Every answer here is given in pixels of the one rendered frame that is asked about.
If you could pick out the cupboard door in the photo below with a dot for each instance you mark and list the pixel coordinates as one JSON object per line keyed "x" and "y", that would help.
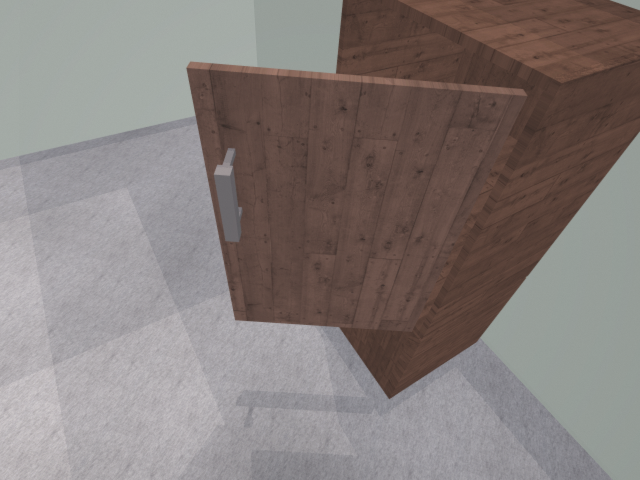
{"x": 354, "y": 189}

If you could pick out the handle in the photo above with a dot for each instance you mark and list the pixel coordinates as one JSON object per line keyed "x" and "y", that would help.
{"x": 227, "y": 197}

